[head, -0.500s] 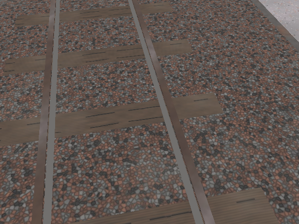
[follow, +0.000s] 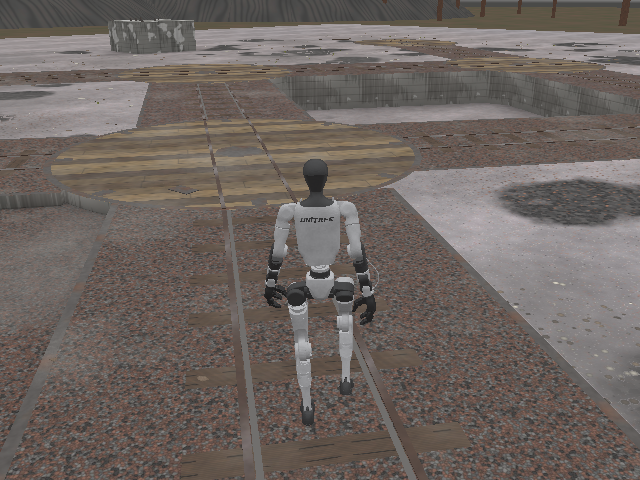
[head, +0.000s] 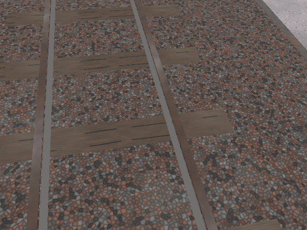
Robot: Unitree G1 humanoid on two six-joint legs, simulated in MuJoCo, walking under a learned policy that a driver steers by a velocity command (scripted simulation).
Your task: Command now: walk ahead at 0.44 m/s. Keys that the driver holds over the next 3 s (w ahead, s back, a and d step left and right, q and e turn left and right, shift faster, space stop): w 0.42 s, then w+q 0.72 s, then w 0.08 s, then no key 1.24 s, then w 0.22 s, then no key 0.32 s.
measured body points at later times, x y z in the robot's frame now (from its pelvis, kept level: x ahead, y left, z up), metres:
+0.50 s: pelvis +0.28 -0.03 +0.00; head +0.30 -0.03 +0.45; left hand +0.24 +0.22 -0.15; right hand +0.38 -0.27 -0.14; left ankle +0.35 +0.13 -0.67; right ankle +0.26 -0.07 -0.75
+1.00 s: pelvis +0.57 +0.04 +0.00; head +0.59 +0.06 +0.44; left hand +0.62 +0.32 -0.13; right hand +0.65 -0.22 -0.14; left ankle +0.56 +0.07 -0.75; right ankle +0.65 -0.12 -0.66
